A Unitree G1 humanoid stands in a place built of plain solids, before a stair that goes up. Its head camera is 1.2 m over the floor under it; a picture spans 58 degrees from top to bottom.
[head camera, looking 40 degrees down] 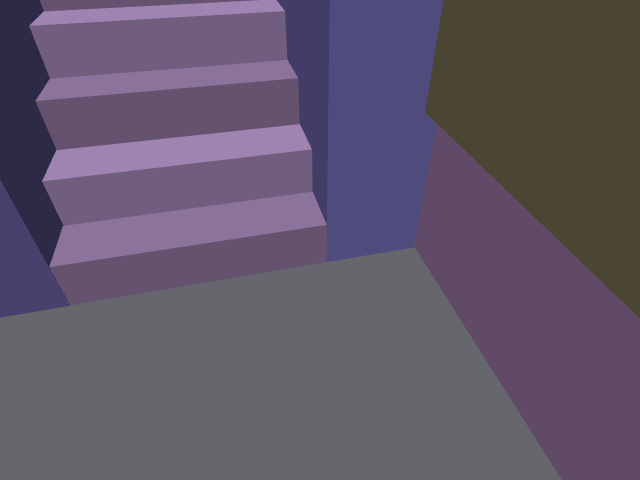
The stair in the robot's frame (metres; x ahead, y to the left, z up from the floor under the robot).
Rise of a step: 0.19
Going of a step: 0.24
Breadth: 0.98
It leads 14 degrees to the left of straight ahead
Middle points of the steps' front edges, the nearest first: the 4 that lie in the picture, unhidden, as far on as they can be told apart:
1.17 0.44 0.19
1.40 0.50 0.39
1.63 0.56 0.58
1.86 0.61 0.78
